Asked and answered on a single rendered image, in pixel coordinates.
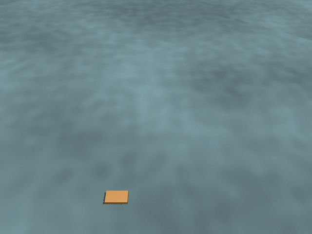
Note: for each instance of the small box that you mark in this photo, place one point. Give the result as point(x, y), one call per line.
point(116, 197)

